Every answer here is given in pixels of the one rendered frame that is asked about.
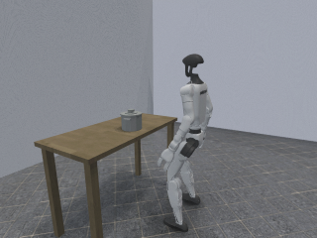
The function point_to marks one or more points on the robot right hand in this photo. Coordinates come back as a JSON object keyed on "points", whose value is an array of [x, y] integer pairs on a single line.
{"points": [[204, 135]]}

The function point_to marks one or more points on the robot right forearm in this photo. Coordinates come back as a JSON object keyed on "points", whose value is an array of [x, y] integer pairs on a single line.
{"points": [[203, 126]]}

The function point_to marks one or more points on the right robot upper arm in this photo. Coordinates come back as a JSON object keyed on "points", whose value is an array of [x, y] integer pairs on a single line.
{"points": [[209, 106]]}

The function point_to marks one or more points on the pot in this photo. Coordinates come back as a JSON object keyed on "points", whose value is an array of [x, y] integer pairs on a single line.
{"points": [[131, 123]]}

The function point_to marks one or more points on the robot left thigh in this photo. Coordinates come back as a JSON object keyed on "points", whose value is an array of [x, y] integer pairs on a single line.
{"points": [[185, 149]]}

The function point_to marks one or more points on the left robot upper arm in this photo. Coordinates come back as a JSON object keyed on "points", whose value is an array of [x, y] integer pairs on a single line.
{"points": [[186, 93]]}

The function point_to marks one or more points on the table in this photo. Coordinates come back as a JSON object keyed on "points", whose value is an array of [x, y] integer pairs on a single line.
{"points": [[89, 145]]}

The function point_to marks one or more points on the robot left hand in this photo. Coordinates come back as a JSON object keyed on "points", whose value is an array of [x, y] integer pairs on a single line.
{"points": [[168, 156]]}

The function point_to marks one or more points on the robot right thigh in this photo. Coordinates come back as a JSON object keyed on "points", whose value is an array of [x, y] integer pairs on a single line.
{"points": [[186, 166]]}

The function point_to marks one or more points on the lid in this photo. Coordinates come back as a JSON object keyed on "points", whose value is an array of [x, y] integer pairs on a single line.
{"points": [[131, 114]]}

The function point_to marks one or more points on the robot thigh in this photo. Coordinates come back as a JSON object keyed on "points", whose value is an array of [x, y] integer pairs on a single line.
{"points": [[185, 149], [186, 166]]}

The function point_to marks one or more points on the robot left forearm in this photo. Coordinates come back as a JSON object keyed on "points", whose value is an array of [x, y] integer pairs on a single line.
{"points": [[180, 134]]}

